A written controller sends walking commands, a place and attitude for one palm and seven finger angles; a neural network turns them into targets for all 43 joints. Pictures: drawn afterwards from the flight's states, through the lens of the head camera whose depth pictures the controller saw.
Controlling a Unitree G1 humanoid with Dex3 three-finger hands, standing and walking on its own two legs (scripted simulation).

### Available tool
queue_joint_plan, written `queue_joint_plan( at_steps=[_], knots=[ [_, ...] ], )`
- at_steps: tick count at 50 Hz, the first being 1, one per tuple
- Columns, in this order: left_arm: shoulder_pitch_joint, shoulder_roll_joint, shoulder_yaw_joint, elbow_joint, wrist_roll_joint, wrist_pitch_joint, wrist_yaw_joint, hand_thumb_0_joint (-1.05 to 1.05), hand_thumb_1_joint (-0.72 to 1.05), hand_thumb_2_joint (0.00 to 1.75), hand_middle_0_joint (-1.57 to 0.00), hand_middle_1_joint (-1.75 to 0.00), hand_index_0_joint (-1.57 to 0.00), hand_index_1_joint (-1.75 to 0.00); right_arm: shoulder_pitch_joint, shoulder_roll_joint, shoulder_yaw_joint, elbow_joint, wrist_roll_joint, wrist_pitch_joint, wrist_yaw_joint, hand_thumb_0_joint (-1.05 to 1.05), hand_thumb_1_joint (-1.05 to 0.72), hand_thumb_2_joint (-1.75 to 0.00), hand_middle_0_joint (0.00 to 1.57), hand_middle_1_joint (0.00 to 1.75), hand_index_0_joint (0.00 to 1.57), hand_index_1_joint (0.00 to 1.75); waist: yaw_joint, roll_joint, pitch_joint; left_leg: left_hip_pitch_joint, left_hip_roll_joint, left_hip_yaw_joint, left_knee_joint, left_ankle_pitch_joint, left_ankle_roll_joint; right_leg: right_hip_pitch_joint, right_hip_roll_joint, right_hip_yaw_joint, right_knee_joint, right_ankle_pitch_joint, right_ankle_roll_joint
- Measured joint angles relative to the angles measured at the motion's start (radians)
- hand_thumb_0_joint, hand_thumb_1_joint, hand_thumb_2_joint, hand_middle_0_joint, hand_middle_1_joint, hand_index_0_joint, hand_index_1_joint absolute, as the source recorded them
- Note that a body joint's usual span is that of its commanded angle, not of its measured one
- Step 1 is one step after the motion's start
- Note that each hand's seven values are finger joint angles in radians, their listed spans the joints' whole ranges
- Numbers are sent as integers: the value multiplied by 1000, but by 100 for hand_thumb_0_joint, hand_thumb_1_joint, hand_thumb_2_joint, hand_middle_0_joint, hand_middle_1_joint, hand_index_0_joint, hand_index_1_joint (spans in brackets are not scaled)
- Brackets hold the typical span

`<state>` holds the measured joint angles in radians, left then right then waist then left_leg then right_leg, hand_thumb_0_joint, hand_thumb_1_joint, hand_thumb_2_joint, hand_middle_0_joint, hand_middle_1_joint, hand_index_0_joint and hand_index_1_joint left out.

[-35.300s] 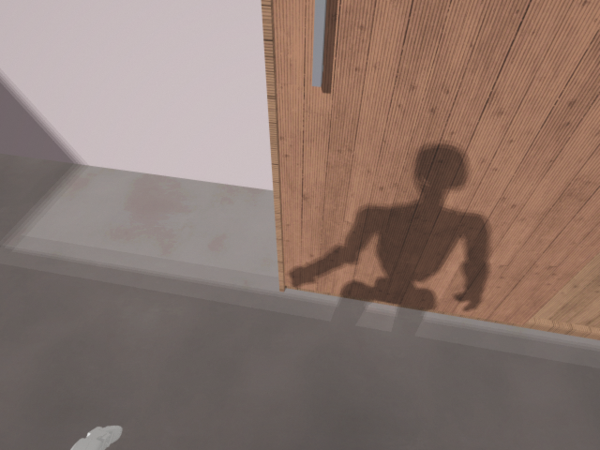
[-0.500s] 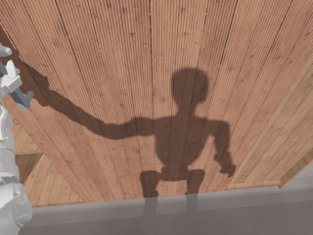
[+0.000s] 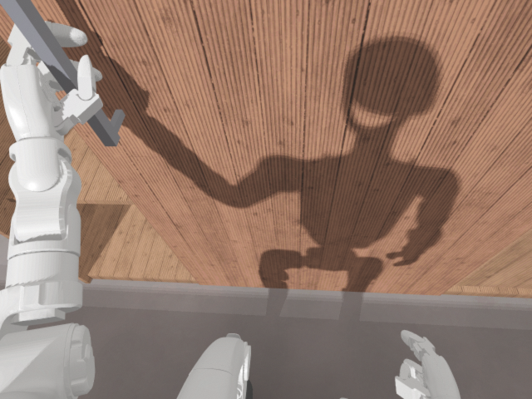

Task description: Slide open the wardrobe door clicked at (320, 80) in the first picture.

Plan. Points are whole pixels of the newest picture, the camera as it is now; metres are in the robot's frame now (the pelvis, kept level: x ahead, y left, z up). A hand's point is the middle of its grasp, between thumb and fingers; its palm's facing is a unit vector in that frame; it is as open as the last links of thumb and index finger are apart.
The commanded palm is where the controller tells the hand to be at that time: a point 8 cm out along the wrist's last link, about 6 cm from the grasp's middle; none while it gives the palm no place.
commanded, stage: stop walking and hold the door there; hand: left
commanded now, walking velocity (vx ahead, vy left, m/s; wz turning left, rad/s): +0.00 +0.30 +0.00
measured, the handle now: (67, 56) +0.44 +0.26 +0.25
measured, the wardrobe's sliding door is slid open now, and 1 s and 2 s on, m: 0.46 0.47 0.46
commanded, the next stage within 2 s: loosen the grip on the handle in 0.90 s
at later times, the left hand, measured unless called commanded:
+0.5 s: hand (95, 102) +0.40 +0.23 +0.22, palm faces +0.24 -0.97 -0.11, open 6.0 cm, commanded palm +0.38 +0.25 +0.19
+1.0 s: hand (93, 103) +0.40 +0.23 +0.22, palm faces +0.16 -0.98 -0.08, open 5.9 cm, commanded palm +0.37 +0.28 +0.20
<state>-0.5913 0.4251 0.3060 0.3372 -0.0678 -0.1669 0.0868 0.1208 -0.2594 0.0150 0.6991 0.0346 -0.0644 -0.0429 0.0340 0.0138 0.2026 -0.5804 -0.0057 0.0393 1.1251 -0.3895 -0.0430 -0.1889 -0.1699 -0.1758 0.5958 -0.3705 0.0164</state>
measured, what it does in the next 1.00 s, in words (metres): steps on the spot: left foot, then right foot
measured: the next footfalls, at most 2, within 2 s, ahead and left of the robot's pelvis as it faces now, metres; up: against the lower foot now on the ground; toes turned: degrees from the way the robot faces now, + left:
left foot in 0.16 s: +0.08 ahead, +0.22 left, +0.00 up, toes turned +7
right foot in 0.40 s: +0.06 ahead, -0.02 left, +0.00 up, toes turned -3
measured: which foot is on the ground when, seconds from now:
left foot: up 0.00-0.14, down 0.16-1.00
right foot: down 0.00-0.14, up 0.16-0.38, down 0.40-1.00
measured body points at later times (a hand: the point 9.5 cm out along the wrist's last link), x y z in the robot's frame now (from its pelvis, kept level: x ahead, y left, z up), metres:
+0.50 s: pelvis +0.01 +0.06 -0.02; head +0.08 +0.05 +0.43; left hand +0.39 +0.28 +0.22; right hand +0.21 -0.10 -0.13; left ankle +0.08 +0.22 -0.72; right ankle +0.02 -0.02 -0.74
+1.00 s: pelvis +0.01 +0.09 +0.00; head +0.03 +0.08 +0.45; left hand +0.38 +0.28 +0.22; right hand +0.18 -0.14 -0.11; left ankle +0.04 +0.21 -0.74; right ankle +0.02 -0.02 -0.74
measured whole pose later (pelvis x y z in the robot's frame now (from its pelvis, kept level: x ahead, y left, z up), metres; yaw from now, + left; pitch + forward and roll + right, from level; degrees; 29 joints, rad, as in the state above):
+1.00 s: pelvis +0.01 +0.09 +0.00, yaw +1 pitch -1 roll +0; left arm -0.53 0.22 0.08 0.21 -0.09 -0.10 0.13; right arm 0.15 -0.22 0.02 0.65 0.03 -0.01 -0.08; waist 0.02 0.04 0.08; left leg -0.29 0.07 0.10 0.54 -0.23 -0.01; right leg -0.25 0.00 -0.07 0.54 -0.26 -0.02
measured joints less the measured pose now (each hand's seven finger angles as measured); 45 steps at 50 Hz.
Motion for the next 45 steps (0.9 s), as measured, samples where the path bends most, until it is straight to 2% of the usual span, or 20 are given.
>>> queue_joint_plan(
  at_steps=[4, 6, 7, 8, 10, 12, 14, 19, 20, 22, 24, 26, 28, 29, 30, 35, 40, 45],
  knots=[
    [48, -43, -42, -123, 18, -19, -3, -15, 67, 80, -49, -148, -39, -140, 15, -29, -29, -13, -2, 8, -10, 1, -90, -90, 20, 30, 21, 30, 0, -47, 15, 73, 45, 59, -306, 26, 3, 21, -82, 11, -28, 12, 48],
    [74, -80, -68, -200, 28, -12, 19, -17, 65, 77, -49, -148, -41, -140, 12, -42, -44, -21, -2, 19, -17, 1, -90, -90, 20, 30, 20, 30, -1, -56, 12, 151, 53, 105, -489, 133, 8, 7, -112, 24, 18, -5, 71],
    [88, -104, -81, -238, 29, -6, 34, -18, 65, 76, -49, -148, -42, -140, 11, -53, -51, -32, 0, 23, -21, 1, -90, -90, 20, 30, 20, 30, -1, -38, 1, 194, 71, 122, -560, 229, 20, -17, -109, 32, 76, -16, 71],
    [97, -126, -96, -275, 36, 14, 47, -19, 65, 75, -47, -147, -41, -139, 15, -68, -60, -48, 4, 21, -22, 1, -90, -90, 20, 30, 20, 30, 1, 4, -22, 224, 106, 107, -596, 331, 41, -61, -76, 48, 177, -45, 64],
    [59, -131, -133, -299, 61, 40, 59, -20, 66, 74, -44, -148, -36, -132, -17, -22, -85, -44, 12, 6, -22, 1, -91, -90, 20, 30, 20, 30, -4, -17, -2, 197, 103, 100, -505, 235, 28, -136, -30, 145, 391, -146, 43],
    [36, -136, -153, -301, 70, 52, 52, -19, 68, 74, -40, -149, -32, -126, -40, 26, -72, -46, 13, -6, -15, 1, -91, -90, 20, 30, 20, 30, -1, -31, 16, 194, 99, 93, -477, 191, 20, -179, 33, 183, 479, -171, 33],
    [25, -149, -167, -302, 50, 73, 46, -16, 71, 76, -37, -150, -30, -124, -49, 63, -44, -59, 10, -16, -6, 1, -91, -90, 20, 30, 20, 30, 6, -23, 23, 200, 105, 86, -490, 199, 12, -193, 79, 161, 444, -154, 29],
    [-5, -183, -175, -284, -14, 106, 44, -10, 77, 80, -39, -146, -23, -129, -56, 126, 28, -85, -1, -24, 17, 1, -91, -90, 20, 30, 20, 30, 39, 12, 25, 191, 130, 80, -500, 218, 5, -136, 156, 102, 186, -73, 18],
    [-11, -183, -171, -276, -18, 108, 44, -10, 77, 81, -40, -145, -22, -130, -57, 131, 39, -87, -3, -24, 20, 1, -90, -90, 20, 30, 20, 30, 44, 19, 25, 183, 135, 79, -489, 214, 1, -114, 164, 97, 127, -18, 6],
    [-9, -185, -155, -264, -19, 105, 44, -10, 78, 81, -41, -144, -19, -132, -65, 128, 53, -78, -4, -17, 21, 1, -90, -90, 21, 30, 21, 30, 30, 58, 34, 178, 153, 57, -474, 206, 4, -98, 188, 76, 99, 26, -48],
    [3, -183, -155, -259, -23, 102, 39, -10, 79, 82, -42, -142, -18, -134, -56, 124, 58, -64, -3, -12, 16, 1, -90, -89, 21, 30, 21, 30, 17, 52, 24, 163, 122, 26, -417, 99, 11, -96, 179, 71, 88, 25, -74],
    [20, -184, -162, -264, -22, 98, 33, -9, 80, 83, -43, -142, -19, -135, -38, 110, 59, -51, -5, -11, 6, 1, -90, -89, 21, 30, 21, 30, 12, 30, 11, 173, 80, 7, -374, 12, 16, -95, 163, 79, 69, 29, -76],
    [35, -193, -174, -273, -20, 96, 35, -8, 80, 84, -44, -141, -20, -136, -14, 88, 53, -44, -7, -11, -7, 1, -90, -89, 21, 30, 21, 30, 5, 12, -7, 225, 56, 15, -451, 41, 22, -93, 149, 82, 53, 37, -66],
    [41, -197, -181, -276, -19, 96, 36, -8, 79, 85, -44, -141, -20, -137, -2, 74, 46, -43, -9, -9, -12, 1, -90, -89, 21, 30, 21, 30, 0, 10, -20, 261, 58, 24, -511, 135, 29, -95, 149, 80, 53, 36, -60],
    [42, -200, -190, -275, -18, 94, 37, -8, 79, 85, -44, -141, -21, -137, 6, 64, 35, -39, -8, -6, -16, 1, -90, -89, 21, 30, 21, 30, -5, 4, -28, 279, 58, 29, -547, 174, 24, -96, 147, 77, 53, 34, -54],
    [35, -215, -216, -242, -15, 80, 44, -6, 81, 86, -45, -140, -20, -137, 23, 21, -6, -44, -6, 22, -15, 1, -90, -90, 20, 30, 21, 30, 12, -10, -41, 292, 68, 51, -564, 150, 28, -76, 158, 100, -1, 62, -15],
    [40, -206, -209, -208, -15, 79, 51, -5, 82, 85, -45, -140, -17, -137, 20, 11, -15, -61, -3, 32, -20, 1, -91, -90, 20, 30, 20, 30, 3, 14, -55, 290, 90, 49, -557, 149, 23, -59, 181, 97, -43, 97, -47],
    [54, -197, -211, -164, -20, 70, 50, -5, 82, 84, -45, -140, -17, -136, 20, 24, -4, -55, -3, 44, -33, 1, -91, -90, 20, 30, 20, 30, -17, 16, -97, 284, 80, 49, -567, 155, 25, -67, 172, 97, -45, 98, -44]
  ],
)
